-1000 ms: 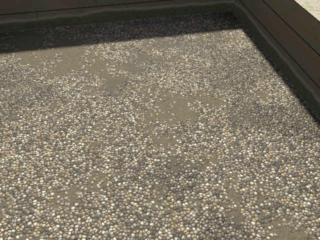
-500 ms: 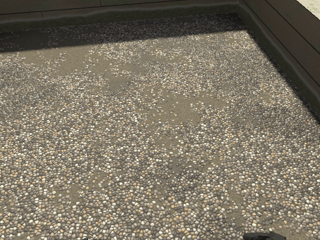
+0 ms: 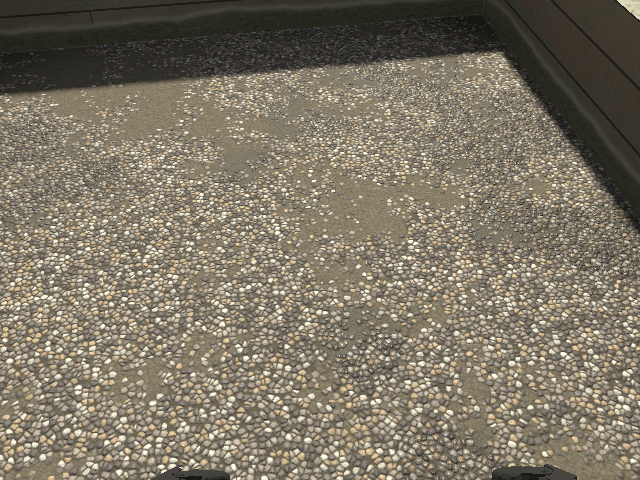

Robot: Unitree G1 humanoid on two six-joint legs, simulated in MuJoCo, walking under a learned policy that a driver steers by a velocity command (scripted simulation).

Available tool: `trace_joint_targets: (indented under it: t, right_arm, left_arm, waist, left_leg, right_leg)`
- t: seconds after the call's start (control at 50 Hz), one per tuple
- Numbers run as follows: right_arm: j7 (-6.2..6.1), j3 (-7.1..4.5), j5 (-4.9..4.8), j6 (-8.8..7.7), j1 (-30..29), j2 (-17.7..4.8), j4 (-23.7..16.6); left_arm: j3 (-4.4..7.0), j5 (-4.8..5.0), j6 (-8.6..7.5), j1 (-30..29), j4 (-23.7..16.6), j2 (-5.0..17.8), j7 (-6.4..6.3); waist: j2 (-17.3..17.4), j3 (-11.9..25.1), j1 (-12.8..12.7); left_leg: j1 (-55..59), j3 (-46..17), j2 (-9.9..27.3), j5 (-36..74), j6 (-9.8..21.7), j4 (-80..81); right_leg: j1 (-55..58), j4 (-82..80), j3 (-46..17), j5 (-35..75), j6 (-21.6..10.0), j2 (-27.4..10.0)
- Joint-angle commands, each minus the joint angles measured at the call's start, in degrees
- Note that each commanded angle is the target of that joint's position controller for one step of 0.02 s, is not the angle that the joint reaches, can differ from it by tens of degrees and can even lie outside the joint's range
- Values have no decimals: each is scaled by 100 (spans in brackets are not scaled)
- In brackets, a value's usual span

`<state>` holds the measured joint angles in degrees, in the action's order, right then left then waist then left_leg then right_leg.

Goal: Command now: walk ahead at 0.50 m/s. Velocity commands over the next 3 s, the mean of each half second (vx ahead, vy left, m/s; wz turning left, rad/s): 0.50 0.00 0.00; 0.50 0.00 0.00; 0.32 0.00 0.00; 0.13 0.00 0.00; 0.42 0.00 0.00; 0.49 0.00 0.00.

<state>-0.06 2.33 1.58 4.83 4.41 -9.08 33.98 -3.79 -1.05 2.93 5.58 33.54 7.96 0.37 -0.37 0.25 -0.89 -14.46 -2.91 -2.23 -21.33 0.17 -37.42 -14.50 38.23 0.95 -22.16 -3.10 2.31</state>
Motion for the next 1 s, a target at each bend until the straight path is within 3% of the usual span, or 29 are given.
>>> trace_joint_targets:
  t: [0.02,0.08,0.1,0.14,0.2,0.22,0.26,0.34,0.36,0.38,0.4,0.46,0.48,0.52,0.58,0.6,0.64,0.72,0.74,0.76,0.78,0.82,0.84,0.86,0.88,0.94,0.96,0.98,1.0]
  right_arm:
    - [0,-89,-20,-77,-697,-381,-616]
    - [-5,-116,4,-63,-606,-392,-586]
    - [-25,-111,0,-126,-311,-319,-452]
    - [-9,-89,-26,-84,-749,-367,-616]
    - [-8,-115,5,-64,-626,-376,-581]
    - [-29,-110,0,-128,-324,-306,-444]
    - [-13,-89,-22,-86,-755,-358,-607]
    - [-18,-117,12,-73,-613,-364,-565]
    - [-39,-115,-1,-129,-334,-304,-438]
    - [-31,-90,-3,-135,-440,-272,-461]
    - [-16,-90,-18,-80,-760,-348,-601]
    - [-14,-114,12,-61,-623,-363,-565]
    - [-36,-109,4,-124,-321,-296,-427]
    - [-20,-89,-15,-84,-754,-349,-593]
    - [-20,-113,13,-63,-622,-361,-559]
    - [-42,-108,4,-125,-319,-293,-419]
    - [-25,-88,-13,-84,-752,-346,-587]
    - [-29,-115,19,-69,-609,-352,-547]
    - [-51,-112,3,-125,-332,-292,-418]
    - [-43,-88,-1,-131,-439,-262,-443]
    - [-27,-89,-11,-77,-762,-337,-586]
    - [-21,-114,14,-54,-651,-366,-555]
    - [-40,-104,7,-110,-334,-288,-415]
    - [-38,-82,7,-132,-413,-260,-431]
    - [-28,-87,-6,-85,-742,-345,-576]
    - [-42,-108,23,-66,-623,-370,-536]
    - [-57,-100,3,-125,-313,-277,-400]
    - [-58,-87,8,-138,-435,-289,-419]
    - [-44,-87,-7,-83,-760,-357,-567]
  left_arm:
    - [90,9,-82,-792,-675,368,20]
    - [88,-61,-128,-508,-603,320,56]
    - [98,20,-131,-238,-482,356,-35]
    - [84,10,-96,-768,-698,363,21]
    - [81,-65,-135,-482,-622,304,59]
    - [93,18,-137,-208,-498,343,-33]
    - [80,8,-102,-744,-714,353,21]
    - [82,-66,-157,-450,-624,294,56]
    - [94,27,-148,-193,-509,345,-37]
    - [98,63,-112,-399,-564,385,-59]
    - [76,13,-105,-735,-729,343,20]
    - [74,-62,-143,-447,-650,289,59]
    - [88,22,-146,-165,-523,334,-32]
    - [73,11,-112,-707,-740,342,21]
    - [72,-63,-149,-425,-660,286,58]
    - [85,22,-151,-140,-532,330,-33]
    - [70,10,-117,-686,-749,335,19]
    - [72,-64,-171,-395,-655,277,55]
    - [85,30,-162,-129,-537,331,-37]
    - [88,66,-127,-330,-591,370,-60]
    - [65,15,-120,-679,-759,325,18]
    - [64,-53,-142,-429,-693,277,56]
    - [76,23,-141,-117,-559,324,-30]
    - [82,54,-127,-287,-599,359,-54]
    - [65,4,-128,-637,-765,325,21]
    - [65,-71,-157,-349,-685,284,71]
    - [79,18,-165,-65,-547,321,-33]
    - [84,59,-132,-250,-600,369,-47]
    - [62,2,-125,-619,-772,331,32]
  waist:
    - [-100,77,11]
    - [-11,503,-53]
    - [-7,903,58]
    - [-74,63,-3]
    - [-22,515,-64]
    - [-23,924,47]
    - [-86,76,-10]
    - [-24,615,-66]
    - [-30,948,46]
    - [-119,471,80]
    - [-106,80,-8]
    - [-48,530,-66]
    - [-48,930,41]
    - [-91,75,-11]
    - [-37,527,-69]
    - [-43,928,37]
    - [-89,76,-14]
    - [-29,621,-68]
    - [-40,946,39]
    - [-124,470,73]
    - [-107,79,-10]
    - [-49,452,-68]
    - [-81,838,33]
    - [-134,470,66]
    - [-87,89,-17]
    - [-1,541,-82]
    - [-73,972,28]
    - [-92,489,50]
    - [-81,85,-18]
  left_leg:
    - [150,-255,225,1492,65,371]
    - [335,-290,267,1744,84,295]
    - [622,-200,163,630,86,356]
    - [130,-266,227,1498,62,362]
    - [324,-295,261,1751,76,280]
    - [616,-207,157,637,78,340]
    - [122,-268,220,1507,54,348]
    - [359,-293,255,1768,73,257]
    - [612,-202,142,630,67,318]
    - [401,-176,111,511,53,358]
    - [109,-262,207,1482,40,327]
    - [304,-295,243,1739,56,246]
    - [591,-215,141,628,60,311]
    - [96,-270,204,1497,38,320]
    - [296,-301,241,1761,55,237]
    - [584,-222,138,645,58,300]
    - [90,-274,199,1510,34,307]
    - [333,-300,236,1776,54,214]
    - [583,-217,125,637,51,278]
    - [374,-189,94,512,35,319]
    - [82,-268,187,1483,22,285]
    - [246,-301,215,1709,42,208]
    - [529,-228,121,639,41,271]
    - [372,-207,97,534,35,319]
    - [83,-285,191,1536,28,288]
    - [272,-317,230,1889,55,199]
    - [582,-241,133,705,53,261]
    - [369,-211,89,589,43,308]
    - [56,-279,179,1591,27,268]
  right_leg:
    - [-383,-699,-474,1839,-70,-506]
    - [-223,-590,-391,1971,-49,-477]
    - [-52,-866,-618,1027,-74,-505]
    - [-394,-704,-464,1823,-73,-511]
    - [-212,-587,-377,1986,-53,-482]
    - [-36,-862,-604,1046,-79,-512]
    - [-379,-700,-453,1841,-80,-518]
    - [-147,-564,-368,2036,-64,-493]
    - [-15,-852,-595,1093,-85,-530]
    - [-236,-978,-674,906,-103,-557]
    - [-385,-701,-449,1850,-90,-535]
    - [-212,-578,-362,2000,-68,-502]
    - [-40,-858,-591,1058,-93,-536]
    - [-389,-697,-443,1835,-94,-538]
    - [-213,-570,-352,2004,-71,-506]
    - [-40,-849,-578,1070,-96,-540]
    - [-388,-690,-433,1849,-99,-543]
    - [-161,-548,-345,2049,-79,-517]
    - [-31,-840,-572,1114,-100,-557]
    - [-253,-971,-656,916,-120,-586]
    - [-404,-693,-430,1855,-107,-560]
    - [-253,-582,-349,2003,-86,-531]
    - [-115,-866,-566,1062,-104,-559]
    - [-259,-971,-644,887,-123,-579]
    - [-386,-684,-419,1843,-108,-552]
    - [-211,-524,-305,2050,-79,-505]
    - [-28,-820,-529,1117,-100,-549]
    - [-235,-933,-625,991,-122,-579]
    - [-383,-651,-393,1922,-112,-552]
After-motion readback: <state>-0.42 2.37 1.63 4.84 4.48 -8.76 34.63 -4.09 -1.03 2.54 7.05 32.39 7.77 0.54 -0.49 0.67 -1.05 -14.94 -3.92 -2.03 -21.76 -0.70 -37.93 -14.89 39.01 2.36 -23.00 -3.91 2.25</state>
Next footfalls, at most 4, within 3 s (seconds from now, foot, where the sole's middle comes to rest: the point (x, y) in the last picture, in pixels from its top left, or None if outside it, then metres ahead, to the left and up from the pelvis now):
none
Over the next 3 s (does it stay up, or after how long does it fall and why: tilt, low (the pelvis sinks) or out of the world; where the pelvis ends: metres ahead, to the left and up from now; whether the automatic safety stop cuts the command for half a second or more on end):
stays up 0.00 -0.01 0.00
